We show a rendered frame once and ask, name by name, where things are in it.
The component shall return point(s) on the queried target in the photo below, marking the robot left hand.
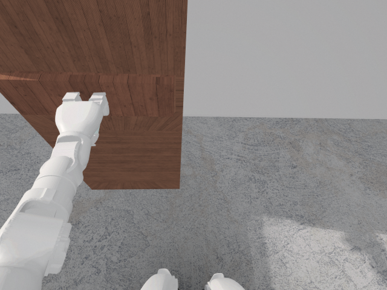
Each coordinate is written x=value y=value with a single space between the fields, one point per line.
x=85 y=117

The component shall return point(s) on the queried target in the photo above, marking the robot left forearm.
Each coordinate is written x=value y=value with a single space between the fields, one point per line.
x=54 y=189

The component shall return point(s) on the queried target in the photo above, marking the cabinet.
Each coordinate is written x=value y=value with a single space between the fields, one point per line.
x=106 y=36

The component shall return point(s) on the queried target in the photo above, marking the right robot shin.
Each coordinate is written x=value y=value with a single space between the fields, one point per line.
x=218 y=275

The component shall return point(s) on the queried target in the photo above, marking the drawer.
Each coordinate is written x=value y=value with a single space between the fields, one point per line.
x=138 y=95

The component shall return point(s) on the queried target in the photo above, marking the left robot shin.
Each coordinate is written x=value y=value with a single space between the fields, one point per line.
x=163 y=271

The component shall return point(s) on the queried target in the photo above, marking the robot shin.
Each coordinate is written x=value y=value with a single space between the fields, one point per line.
x=163 y=271
x=218 y=275

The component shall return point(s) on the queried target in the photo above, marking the left robot upper arm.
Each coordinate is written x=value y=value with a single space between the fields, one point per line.
x=33 y=246

